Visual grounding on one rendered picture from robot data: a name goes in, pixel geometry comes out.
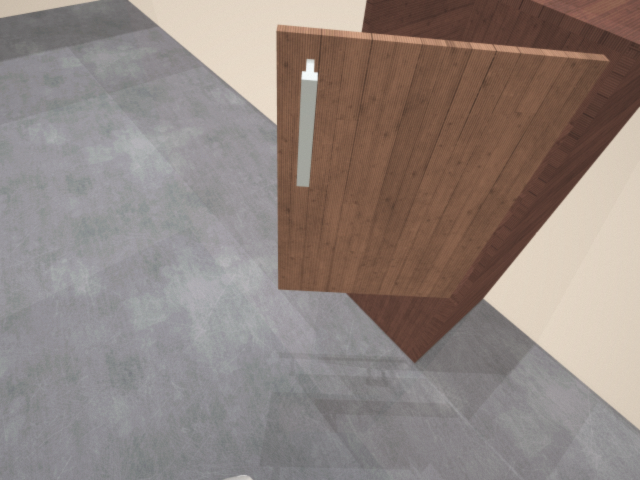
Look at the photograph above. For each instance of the cupboard door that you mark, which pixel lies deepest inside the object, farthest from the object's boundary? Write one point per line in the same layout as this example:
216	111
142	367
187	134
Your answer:
420	148

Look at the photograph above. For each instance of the handle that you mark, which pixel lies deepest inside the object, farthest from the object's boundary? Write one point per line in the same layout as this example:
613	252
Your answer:
309	82

